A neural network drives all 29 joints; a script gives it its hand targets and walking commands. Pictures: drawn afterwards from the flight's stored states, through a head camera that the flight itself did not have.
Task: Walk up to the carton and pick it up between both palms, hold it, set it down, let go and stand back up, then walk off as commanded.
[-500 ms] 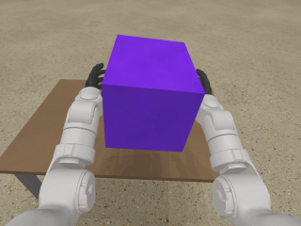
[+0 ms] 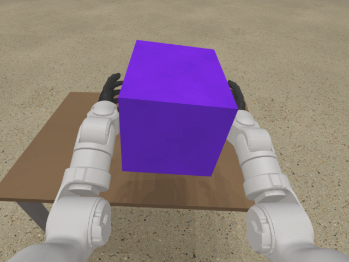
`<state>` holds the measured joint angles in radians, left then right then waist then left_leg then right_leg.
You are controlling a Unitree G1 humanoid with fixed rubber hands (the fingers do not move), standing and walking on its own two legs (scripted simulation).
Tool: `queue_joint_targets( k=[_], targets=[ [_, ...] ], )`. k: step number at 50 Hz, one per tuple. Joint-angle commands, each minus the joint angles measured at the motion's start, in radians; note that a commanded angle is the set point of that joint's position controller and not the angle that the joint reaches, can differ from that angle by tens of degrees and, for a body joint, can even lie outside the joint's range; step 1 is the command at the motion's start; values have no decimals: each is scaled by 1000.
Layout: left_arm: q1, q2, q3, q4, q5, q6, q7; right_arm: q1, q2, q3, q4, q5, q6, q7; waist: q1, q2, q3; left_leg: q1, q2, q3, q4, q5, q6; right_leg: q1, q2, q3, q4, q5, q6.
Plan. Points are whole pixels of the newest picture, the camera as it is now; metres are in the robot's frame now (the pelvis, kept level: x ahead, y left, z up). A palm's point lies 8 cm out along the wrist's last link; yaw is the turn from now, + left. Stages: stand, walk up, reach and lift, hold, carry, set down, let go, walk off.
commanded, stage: hold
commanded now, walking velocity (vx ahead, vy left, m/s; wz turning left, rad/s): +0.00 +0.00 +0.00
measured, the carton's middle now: (172, 105) +0.41 +0.03 +0.19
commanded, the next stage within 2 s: none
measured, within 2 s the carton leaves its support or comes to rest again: neither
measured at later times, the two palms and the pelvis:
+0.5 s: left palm (108, 106) +0.38 +0.18 +0.20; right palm (235, 114) +0.39 -0.11 +0.18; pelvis +0.00 +0.00 +0.00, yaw +0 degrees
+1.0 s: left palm (108, 106) +0.38 +0.18 +0.20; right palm (235, 114) +0.39 -0.11 +0.18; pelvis +0.00 +0.00 +0.00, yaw +0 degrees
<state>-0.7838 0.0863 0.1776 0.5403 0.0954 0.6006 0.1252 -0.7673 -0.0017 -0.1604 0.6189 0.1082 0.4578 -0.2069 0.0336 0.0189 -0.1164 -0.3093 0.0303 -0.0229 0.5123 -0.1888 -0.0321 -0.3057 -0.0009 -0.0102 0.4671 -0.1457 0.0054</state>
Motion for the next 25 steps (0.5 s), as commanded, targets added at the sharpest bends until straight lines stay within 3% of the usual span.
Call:
queue_joint_targets(
  k=[1,25],
  targets=[
    [-836,-803,-367,-353,-139,-90,-201,-862,676,400,-278,104,-38,104,-187,-20,-473,127,-93,-31,-206,35,12,439,31,10,-147,162,23],
    [-837,-804,-362,-339,-133,-91,-199,-858,682,394,-259,96,-38,107,-185,-18,-457,121,-92,-31,-212,11,14,425,31,10,-150,128,22]
  ],
)
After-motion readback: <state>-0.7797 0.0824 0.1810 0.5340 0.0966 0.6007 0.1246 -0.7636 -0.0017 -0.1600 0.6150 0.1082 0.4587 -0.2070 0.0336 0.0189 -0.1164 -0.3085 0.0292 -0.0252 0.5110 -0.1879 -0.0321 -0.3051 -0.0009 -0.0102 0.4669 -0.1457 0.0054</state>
